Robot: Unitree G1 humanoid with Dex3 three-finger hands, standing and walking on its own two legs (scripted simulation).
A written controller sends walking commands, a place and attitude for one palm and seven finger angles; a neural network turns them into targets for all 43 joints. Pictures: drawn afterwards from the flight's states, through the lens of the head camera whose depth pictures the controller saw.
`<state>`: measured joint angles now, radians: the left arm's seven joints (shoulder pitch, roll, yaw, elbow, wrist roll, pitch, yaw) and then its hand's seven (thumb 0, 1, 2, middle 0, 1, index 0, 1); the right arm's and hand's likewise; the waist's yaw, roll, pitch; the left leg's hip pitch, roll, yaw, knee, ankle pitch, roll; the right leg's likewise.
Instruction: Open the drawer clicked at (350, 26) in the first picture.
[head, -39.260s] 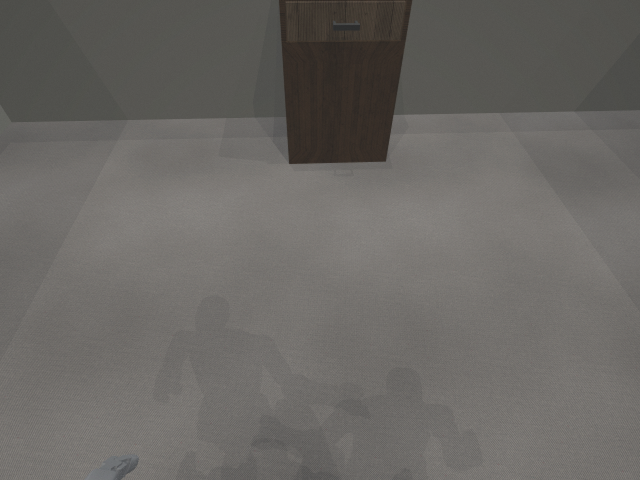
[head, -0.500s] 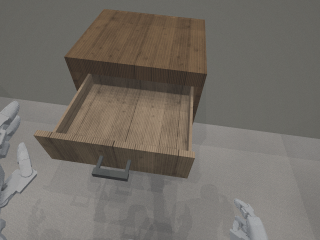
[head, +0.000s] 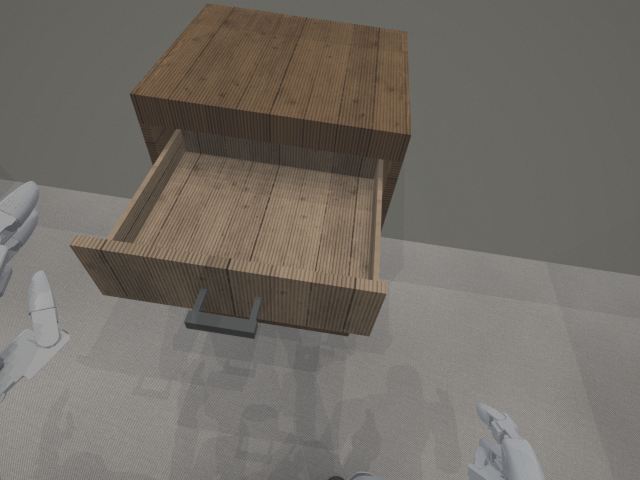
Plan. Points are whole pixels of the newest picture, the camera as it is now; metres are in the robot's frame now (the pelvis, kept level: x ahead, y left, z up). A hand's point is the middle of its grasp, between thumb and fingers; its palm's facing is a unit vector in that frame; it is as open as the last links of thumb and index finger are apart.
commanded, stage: step back with the hand held close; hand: left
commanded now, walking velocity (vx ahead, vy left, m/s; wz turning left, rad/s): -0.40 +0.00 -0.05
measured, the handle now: (225, 312) +0.36 +0.15 -0.07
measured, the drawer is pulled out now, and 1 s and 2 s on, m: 0.30 0.30 0.30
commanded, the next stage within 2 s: stop stepping back and stand still in 0.46 s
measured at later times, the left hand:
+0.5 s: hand (97, 438) +0.14 +0.17 +0.16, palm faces +0.20 -0.85 -0.49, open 7.4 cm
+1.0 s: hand out of the picture +0.05 +0.15 +0.17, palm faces +0.25 -0.86 -0.43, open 7.5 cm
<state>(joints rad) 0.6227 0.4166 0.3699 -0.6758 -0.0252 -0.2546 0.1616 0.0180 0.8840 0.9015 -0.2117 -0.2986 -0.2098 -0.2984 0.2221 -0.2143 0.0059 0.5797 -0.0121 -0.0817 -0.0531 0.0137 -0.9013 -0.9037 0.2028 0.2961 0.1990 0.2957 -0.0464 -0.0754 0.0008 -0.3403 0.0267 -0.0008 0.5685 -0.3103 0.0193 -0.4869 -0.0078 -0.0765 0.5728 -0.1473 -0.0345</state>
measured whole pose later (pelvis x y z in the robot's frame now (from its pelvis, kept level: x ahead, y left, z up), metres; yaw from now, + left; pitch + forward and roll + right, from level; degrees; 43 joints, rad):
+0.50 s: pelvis -0.08 -0.04 +0.01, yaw -3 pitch +5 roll +1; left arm 0.69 0.42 0.37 -0.65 -0.04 -0.22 0.14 0.02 0.88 0.90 -0.21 -0.30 -0.21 -0.30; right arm 0.15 -0.22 -0.01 0.59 0.01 -0.04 -0.06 0.01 -0.90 -0.90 0.20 0.30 0.20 0.30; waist -0.05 -0.07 0.01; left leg -0.31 0.01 0.03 0.57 -0.39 -0.01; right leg -0.40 0.03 -0.09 0.45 -0.14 -0.09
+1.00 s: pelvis -0.16 -0.06 +0.02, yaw -3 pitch +1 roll +0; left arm 0.67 0.38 0.32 -0.59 -0.03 -0.21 0.14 0.02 0.89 0.90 -0.21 -0.30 -0.21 -0.30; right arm 0.25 -0.21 0.01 0.63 0.01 -0.10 -0.05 0.01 -0.90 -0.90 0.20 0.30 0.20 0.30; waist -0.04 -0.03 -0.01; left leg -0.21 0.01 0.03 0.45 -0.26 0.03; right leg -0.27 0.02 -0.10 0.44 -0.19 -0.05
